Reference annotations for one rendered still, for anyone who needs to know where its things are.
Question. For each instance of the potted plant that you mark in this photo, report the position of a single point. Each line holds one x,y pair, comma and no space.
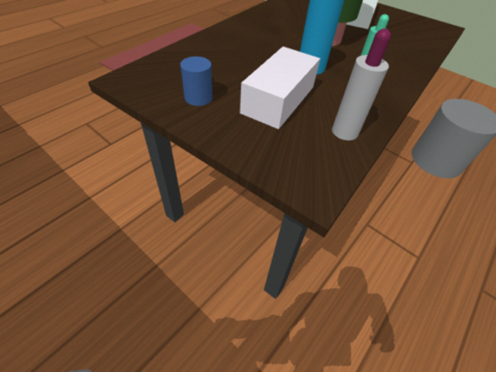
349,13

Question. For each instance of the table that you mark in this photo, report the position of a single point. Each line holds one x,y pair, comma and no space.
302,169

